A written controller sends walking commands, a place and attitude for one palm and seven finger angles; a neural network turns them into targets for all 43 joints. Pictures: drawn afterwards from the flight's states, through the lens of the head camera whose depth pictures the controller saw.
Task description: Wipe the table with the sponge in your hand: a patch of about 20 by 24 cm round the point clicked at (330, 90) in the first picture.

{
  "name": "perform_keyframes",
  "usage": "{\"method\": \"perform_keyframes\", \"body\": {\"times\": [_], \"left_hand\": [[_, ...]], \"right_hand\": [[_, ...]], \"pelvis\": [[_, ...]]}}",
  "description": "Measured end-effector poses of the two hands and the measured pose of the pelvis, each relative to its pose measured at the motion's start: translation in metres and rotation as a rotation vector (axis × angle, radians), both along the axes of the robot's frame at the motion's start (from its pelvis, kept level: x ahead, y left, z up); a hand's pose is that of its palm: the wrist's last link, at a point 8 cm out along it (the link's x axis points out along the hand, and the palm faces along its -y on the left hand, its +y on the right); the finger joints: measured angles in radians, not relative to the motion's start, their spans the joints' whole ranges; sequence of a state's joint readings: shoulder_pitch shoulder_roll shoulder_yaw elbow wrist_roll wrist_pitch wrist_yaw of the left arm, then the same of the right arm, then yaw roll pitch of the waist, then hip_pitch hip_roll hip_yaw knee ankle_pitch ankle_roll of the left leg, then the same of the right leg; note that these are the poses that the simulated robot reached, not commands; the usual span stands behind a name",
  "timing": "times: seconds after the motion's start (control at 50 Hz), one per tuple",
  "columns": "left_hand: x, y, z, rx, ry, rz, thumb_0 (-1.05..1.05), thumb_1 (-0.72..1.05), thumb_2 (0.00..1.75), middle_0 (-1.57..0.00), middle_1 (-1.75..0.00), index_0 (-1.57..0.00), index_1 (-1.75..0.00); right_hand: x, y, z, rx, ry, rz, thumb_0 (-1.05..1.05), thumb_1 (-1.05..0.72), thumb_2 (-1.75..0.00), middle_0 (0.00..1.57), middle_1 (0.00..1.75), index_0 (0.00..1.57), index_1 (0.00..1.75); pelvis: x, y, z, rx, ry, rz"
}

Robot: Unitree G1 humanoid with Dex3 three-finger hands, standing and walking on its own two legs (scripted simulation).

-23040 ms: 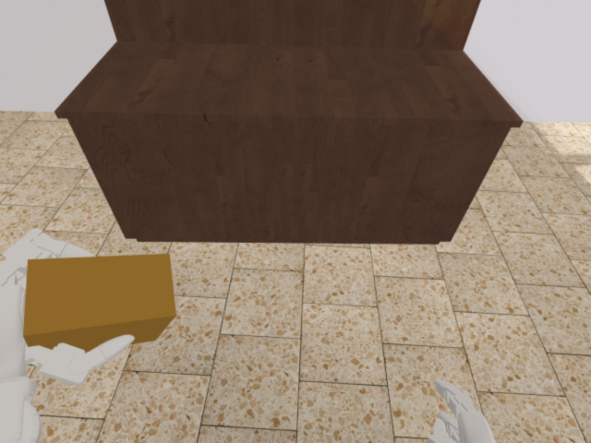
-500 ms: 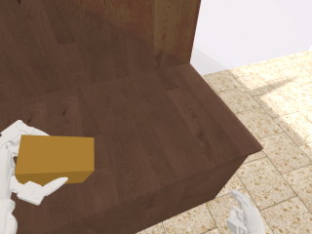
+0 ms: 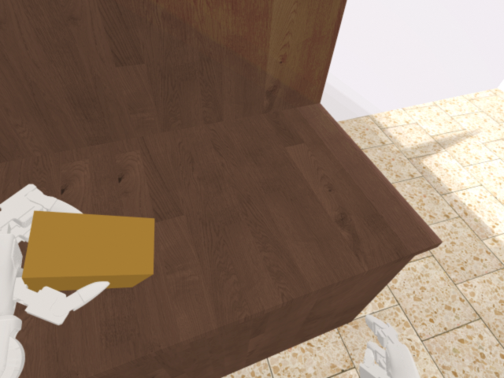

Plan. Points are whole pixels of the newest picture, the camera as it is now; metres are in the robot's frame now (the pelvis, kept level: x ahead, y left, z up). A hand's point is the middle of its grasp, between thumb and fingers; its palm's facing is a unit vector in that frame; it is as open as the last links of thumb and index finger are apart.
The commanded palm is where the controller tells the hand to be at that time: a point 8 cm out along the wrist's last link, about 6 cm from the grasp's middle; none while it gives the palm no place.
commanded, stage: come to a stop and stand still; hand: left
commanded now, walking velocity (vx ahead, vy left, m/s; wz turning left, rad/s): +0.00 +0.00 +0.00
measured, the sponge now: (109, 255) +0.23 +0.20 +0.13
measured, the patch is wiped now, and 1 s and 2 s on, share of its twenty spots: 0.00 0.00 0.00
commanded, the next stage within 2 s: look again from close up in 0.10 s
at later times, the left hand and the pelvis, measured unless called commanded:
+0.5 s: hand (78, 264) +0.21 +0.22 +0.15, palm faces +0.27 -0.87 -0.40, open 10.4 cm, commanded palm +0.15 +0.27 +0.17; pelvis -0.01 +0.00 +0.00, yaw -1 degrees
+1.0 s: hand (44, 256) +0.21 +0.26 +0.15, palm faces +0.37 -0.84 -0.38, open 10.4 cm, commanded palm +0.16 +0.29 +0.17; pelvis +0.00 +0.01 +0.00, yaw +0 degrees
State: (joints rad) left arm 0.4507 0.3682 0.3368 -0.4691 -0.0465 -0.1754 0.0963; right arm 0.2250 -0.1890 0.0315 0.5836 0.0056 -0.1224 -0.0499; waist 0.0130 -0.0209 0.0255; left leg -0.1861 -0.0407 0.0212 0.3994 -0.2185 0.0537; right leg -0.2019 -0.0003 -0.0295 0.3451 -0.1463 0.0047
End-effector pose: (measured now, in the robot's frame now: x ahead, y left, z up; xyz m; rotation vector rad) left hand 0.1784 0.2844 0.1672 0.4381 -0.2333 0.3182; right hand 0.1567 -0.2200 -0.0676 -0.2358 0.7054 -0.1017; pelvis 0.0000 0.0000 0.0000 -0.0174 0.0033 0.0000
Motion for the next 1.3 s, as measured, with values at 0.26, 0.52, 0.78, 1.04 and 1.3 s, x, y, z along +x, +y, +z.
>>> {"method": "perform_keyframes", "body": {"times": [0.26,0.52,0.78,1.04,1.3], "left_hand": [[0.006,0.018,0.026,0.179,-0.102,0.007,-0.01,-0.53,1.04,-0.69,-1.31,-0.73,-1.3],[-0.004,-0.014,-0.008,0.036,-0.016,-0.091,-0.01,-0.53,1.04,-0.69,-1.31,-0.72,-1.31],[0.012,0.01,0.021,0.057,-0.163,-0.013,-0.01,-0.53,1.04,-0.68,-1.31,-0.72,-1.31],[-0.004,0.022,-0.001,0.012,-0.077,0.032,-0.01,-0.53,1.04,-0.69,-1.31,-0.73,-1.3],[0.006,0.015,-0.004,-0.01,-0.067,-0.01,-0.01,-0.53,1.04,-0.69,-1.31,-0.72,-1.31]], "right_hand": [[-0.006,-0.001,-0.005,-0.014,0.003,0.065,0.01,-0.9,-0.9,0.2,0.3,0.21,0.3],[-0.019,-0.009,-0.006,0.022,-0.014,0.008,0.01,-0.9,-0.9,0.2,0.3,0.21,0.3],[-0.001,-0.001,-0.002,0.03,-0.061,0.056,0.01,-0.9,-0.9,0.2,0.3,0.21,0.3],[0.007,0.013,-0.003,0.002,-0.022,0.063,0.01,-0.9,-0.9,0.2,0.3,0.21,0.3],[0.02,0.018,0.008,0.0,-0.06,0.055,0.01,-0.9,-0.9,0.2,0.3,0.21,0.3]], "pelvis": [[-0.012,-0.006,-0.004,0.001,0.002,0.009],[-0.012,-0.006,-0.005,0.006,-0.007,-0.017],[-0.011,0.003,-0.006,0.005,-0.009,-0.024],[-0.004,0.007,-0.005,0.0,-0.011,0.004],[-0.002,0.011,-0.003,-0.004,-0.006,-0.001]]}}
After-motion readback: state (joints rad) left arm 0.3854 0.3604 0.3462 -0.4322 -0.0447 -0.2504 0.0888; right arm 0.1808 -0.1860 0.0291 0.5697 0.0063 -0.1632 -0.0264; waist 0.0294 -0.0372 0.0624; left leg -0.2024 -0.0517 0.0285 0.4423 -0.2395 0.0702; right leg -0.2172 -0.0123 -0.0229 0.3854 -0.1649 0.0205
